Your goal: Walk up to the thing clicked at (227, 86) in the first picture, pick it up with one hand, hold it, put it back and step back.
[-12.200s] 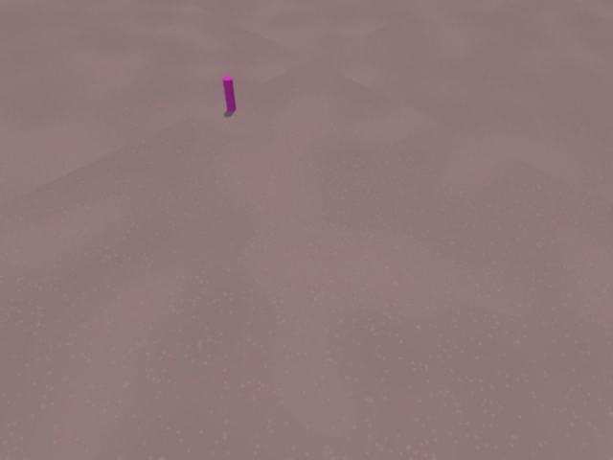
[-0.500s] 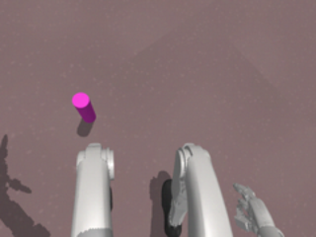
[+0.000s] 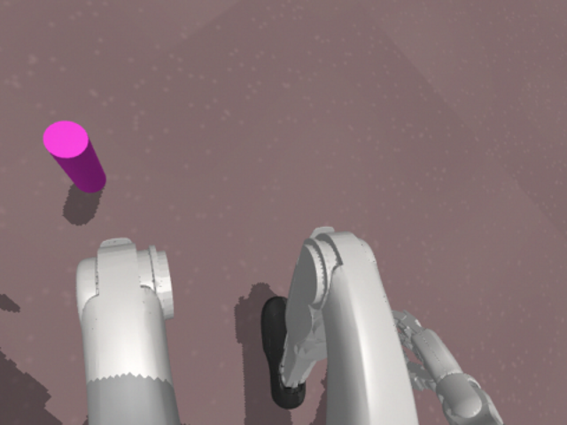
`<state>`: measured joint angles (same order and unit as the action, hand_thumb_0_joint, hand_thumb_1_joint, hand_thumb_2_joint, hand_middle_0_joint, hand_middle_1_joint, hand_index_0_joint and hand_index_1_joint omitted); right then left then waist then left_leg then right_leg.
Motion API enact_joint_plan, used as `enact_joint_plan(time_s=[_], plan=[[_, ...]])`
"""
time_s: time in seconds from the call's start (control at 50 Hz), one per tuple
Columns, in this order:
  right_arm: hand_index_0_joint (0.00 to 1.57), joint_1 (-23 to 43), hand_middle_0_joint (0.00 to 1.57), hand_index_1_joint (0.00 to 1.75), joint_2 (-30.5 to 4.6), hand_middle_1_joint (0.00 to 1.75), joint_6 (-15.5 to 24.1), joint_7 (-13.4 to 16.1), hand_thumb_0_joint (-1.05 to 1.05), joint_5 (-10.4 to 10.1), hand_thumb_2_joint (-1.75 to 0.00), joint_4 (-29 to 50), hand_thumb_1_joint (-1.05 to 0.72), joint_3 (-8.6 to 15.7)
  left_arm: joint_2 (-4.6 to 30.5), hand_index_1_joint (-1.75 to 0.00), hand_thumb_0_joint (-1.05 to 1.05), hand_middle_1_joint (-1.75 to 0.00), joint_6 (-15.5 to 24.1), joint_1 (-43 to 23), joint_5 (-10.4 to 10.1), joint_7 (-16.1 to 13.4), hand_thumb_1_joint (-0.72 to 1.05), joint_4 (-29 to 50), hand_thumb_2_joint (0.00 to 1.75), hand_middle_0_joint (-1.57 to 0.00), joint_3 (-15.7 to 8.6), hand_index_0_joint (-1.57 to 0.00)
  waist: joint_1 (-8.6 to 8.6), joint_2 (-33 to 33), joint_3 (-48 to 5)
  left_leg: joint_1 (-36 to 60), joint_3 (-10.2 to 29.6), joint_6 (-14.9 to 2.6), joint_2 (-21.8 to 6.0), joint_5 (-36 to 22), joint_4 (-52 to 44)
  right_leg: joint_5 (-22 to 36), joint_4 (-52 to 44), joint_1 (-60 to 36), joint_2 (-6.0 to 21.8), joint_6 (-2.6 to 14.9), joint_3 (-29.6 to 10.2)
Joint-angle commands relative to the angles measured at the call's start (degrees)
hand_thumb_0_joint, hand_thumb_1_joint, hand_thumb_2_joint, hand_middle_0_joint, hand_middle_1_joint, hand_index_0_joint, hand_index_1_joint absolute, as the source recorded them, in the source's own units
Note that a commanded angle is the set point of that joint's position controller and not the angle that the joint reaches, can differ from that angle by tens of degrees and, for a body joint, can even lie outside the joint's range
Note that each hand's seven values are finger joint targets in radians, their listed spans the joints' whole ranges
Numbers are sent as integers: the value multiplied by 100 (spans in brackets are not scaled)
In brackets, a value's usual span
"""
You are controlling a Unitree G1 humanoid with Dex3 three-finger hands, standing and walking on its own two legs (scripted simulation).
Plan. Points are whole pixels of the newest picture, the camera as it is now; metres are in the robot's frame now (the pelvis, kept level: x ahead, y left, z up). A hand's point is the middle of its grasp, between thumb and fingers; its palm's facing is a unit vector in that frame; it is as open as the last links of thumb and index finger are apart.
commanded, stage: approach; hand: left
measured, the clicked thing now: (80, 162) +0.46 +0.25 -0.23
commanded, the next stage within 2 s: close in in 0.06 s
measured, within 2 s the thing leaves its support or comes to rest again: neither
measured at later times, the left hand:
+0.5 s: hand (49, 183) +0.41 +0.28 -0.19, palm faces +0.18 -0.98 +0.03, open 17.6 cm
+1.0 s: hand (79, 181) +0.42 +0.24 -0.20, palm faces +0.18 -0.98 +0.00, open 16.9 cm
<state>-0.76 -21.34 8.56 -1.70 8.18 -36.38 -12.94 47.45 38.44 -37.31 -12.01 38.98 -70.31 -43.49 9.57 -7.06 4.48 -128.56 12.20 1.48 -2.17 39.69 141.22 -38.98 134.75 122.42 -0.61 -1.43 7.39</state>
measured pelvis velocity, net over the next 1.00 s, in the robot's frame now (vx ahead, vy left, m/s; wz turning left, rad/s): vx -0.01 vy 0.01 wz -0.10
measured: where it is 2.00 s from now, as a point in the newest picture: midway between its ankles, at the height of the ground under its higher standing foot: (217, 384)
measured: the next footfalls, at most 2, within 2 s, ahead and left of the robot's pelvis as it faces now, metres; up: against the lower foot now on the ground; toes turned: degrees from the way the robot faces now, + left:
none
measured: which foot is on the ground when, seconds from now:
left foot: down 0.00-1.00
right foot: down 0.00-1.00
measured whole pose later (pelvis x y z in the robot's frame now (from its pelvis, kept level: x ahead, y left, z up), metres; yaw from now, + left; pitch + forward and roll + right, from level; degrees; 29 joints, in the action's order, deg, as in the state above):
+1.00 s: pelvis -0.01 +0.01 -0.04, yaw -6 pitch +12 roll -16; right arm 8.9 -21.7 0.1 -7.9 20.1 -33.1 -27.7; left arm 44.0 63.2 -35.2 -6.7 7.2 -81.3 -28.2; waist 14.5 -14.4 16.6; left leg -127.5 21.7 1.8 -1.2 39.7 152.5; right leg -35.6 139.3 118.7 -3.7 -3.8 13.6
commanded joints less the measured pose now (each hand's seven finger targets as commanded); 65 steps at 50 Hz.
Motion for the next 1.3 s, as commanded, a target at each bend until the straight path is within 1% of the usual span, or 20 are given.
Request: enact_joint_plan(time_s=[0.0, 0.02, 0.06, 0.1, 0.18, 0.26, 0.28, 0.34, 0.4, 0.5, 0.56, 0.58, 0.62, 0.8, 0.9, 0.96, 1.0, 1.1, 1.16, 1.28], plan=[[20, -396, 20, 30, -1735, 30, -54, 36, 0, 153, -90, 229, -90, 390, 2360, -11, 0, -12, 770, -1002, -191, -183, -61, 1256, 4, -6, -409, -7, -173, 2682, -3987, 3121, -464, -70, -137, -1073, -1510, 996, -929, -1640, -186, 333, 406], [20, -334, 20, 30, -1760, 30, -89, 41, 0, 205, -90, 217, -90, 349, 2348, -10, 0, -11, 836, -839, -178, -222, -61, 1141, 4, -6, -418, -7, -153, 2718, -4011, 3171, -452, -62, -153, -1188, -1431, 1089, -862, -1651, -195, 329, 424], [20, -221, 20, 30, -1713, 30, -155, 6, 0, 295, -90, 260, -90, 226, 1756, -10, 0, -11, 958, -854, -197, -280, -59, 932, 5, -6, -45, -7, 76, 2584, -3799, 2954, -388, -58, -159, -1189, -1285, 1159, -785, -1695, -212, 312, 495], [20, -84, 20, 30, -1783, 30, -196, 4, 0, 362, -90, 202, -90, 182, 1599, -10, 0, -12, 1067, -642, -210, -382, -57, 612, 5, -6, 16, -7, 150, 2581, -3517, 2946, -340, -62, -172, -1049, -1207, 1101, -783, -1536, -232, 310, 558], [20, 132, 20, 30, -1826, 30, -268, -53, 0, 517, -89, 219, -90, -26, 1246, -9, 0, -12, 1413, -844, -152, -665, -61, 355, 5, -5, 424, -7, 430, 2368, -3187, 2697, -205, -62, -186, -838, -994, 1075, -716, -1554, -267, 281, 705], [20, 321, 20, 30, -1872, 30, -349, -171, 0, 675, -90, 238, -90, -211, 1199, -9, 0, -12, 1818, -924, -103, -1171, -61, 208, 5, -4, 435, -7, 508, 2250, -3038, 2601, -92, -47, -193, -837, -852, 1140, -628, -1714, -312, 243, 819], [20, 434, 20, 30, -1878, 30, -356, -191, 0, 689, -90, 278, -90, -247, 1108, -8, 0, -11, 1909, -1051, -66, -1313, -61, 199, 4, -5, 542, -7, 511, 2279, -2882, 2530, -92, -37, -179, -662, -879, 1016, -621, -1610, -304, 250, 832], [20, 477, 20, 30, -1916, 30, -426, -272, 0, 814, -90, 236, -90, -295, 1140, -9, 0, -11, 2106, -866, 101, -1733, -59, 80, 7, -4, 502, -7, 475, 2335, -2714, 2474, -80, -17, -193, -628, -829, 1029, -595, -1653, -332, 242, 877], [20, 532, 20, 30, -1912, 30, -537, -338, 0, 931, -90, 249, -90, -371, 1129, -8, 0, -11, 2264, -863, 305, -2067, -60, 60, 7, -4, 623, -7, 567, 2497, -2574, 2434, -31, 10, -195, -611, -862, 1065, -545, -1715, -347, 232, 943], [20, 726, 20, 30, -1963, 30, -647, -414, 0, 1012, -90, 356, -90, -451, 696, -7, 0, -9, 2424, -795, 364, -2361, -57, -46, 6, -4, 1087, -7, 729, 2405, -2323, 2340, 67, 22, -178, -517, -885, 1054, -514, -1614, -369, 228, 1052], [20, 745, 20, 30, -1965, 30, -689, -455, 0, 1030, -90, 392, -90, -518, 538, -7, 0, -9, 2486, -807, 316, -2509, -55, -121, 7, -5, 1256, -7, 787, 2199, -2294, 2256, 106, -16, -151, -463, -807, 1064, -560, -1669, -398, 198, 1074], [20, 746, 20, 30, -1973, 30, -696, -451, 0, 1026, -90, 389, -90, -522, 617, -9, 0, -12, 2502, -807, 301, -2565, -56, -160, 8, -7, 1197, -10, 793, 2112, -2304, 2210, 99, -32, -149, -396, -780, 1028, -586, -1686, -402, 187, 1078], [20, 729, 20, 30, -1980, 30, -717, -474, 0, 1064, -90, 410, -90, -588, 485, -10, 0, -12, 2568, -874, 291, -2629, -54, -175, 9, -8, 1368, -11, 896, 2137, -2287, 2244, 136, -25, -138, -443, -754, 1107, -566, -1757, -413, 169, 1101], [20, 831, 20, 30, -2004, 30, -832, -509, 0, 1172, -90, 460, -90, -737, 726, -13, 0, -14, 2800, -870, 421, -3019, -49, -328, 15, -9, 1300, -10, 866, 2153, -2175, 2207, 168, -24, -147, -319, -716, 1039, -611, -1858, -463, 170, 1139], [20, 883, 20, 30, -2033, 30, -838, -531, 0, 1191, -90, 454, -90, -761, 589, -14, 0, -14, 2860, -898, 497, -3179, -48, -396, 17, -9, 1521, -10, 975, 2141, -2021, 2149, 233, -19, -153, -245, -752, 1019, -588, -1761, -472, 166, 1213], [20, 881, 20, 30, -2043, 30, -870, -536, 0, 1197, -90, 447, -88, -777, 590, -15, 0, -14, 2875, -914, 518, -3259, -38, -364, 22, -12, 1565, -11, 997, 2166, -2056, 2230, 275, -3, -160, -378, -735, 1137, -562, -1796, -475, 156, 1244], [20, 861, 20, 30, -2038, 30, -872, -537, 0, 1204, -90, 430, -87, -796, 568, -26, 0, -25, 2884, -863, 490, -3300, -22, -338, 31, -25, 1586, -24, 987, 2152, -2054, 2247, 255, -11, -164, -464, -702, 1238, -586, -1886, -489, 153, 1215], [20, 875, 20, 30, -2051, 30, -903, -546, 0, 1230, -90, 430, -87, -816, 598, -36, 0, -36, 2912, -1012, 539, -3407, 5, -322, 43, -37, 1596, -35, 1059, 2258, -2025, 2347, 332, 27, -191, -551, -743, 1291, -550, -1853, -496, 154, 1271], [20, 905, 20, 30, -2044, 30, -939, -542, 0, 1233, -90, 432, -87, -825, 661, -42, 0, -41, 2897, -1011, 633, -3455, 14, -376, 48, -42, 1643, -41, 1057, 2342, -1920, 2407, 373, 47, -226, -507, -814, 1250, -531, -1761, -492, 167, 1284], [20, 870, 20, 30, -2028, 30, -972, -558, 0, 1256, -89, 439, -86, -871, 719, -50, 0, -49, 2876, -1126, 604, -3565, 31, -376, 58, -51, 1635, -49, 1081, 2233, -2095, 2354, 321, 2, -200, -610, -681, 1367, -614, -1965, -531, 143, 1252]])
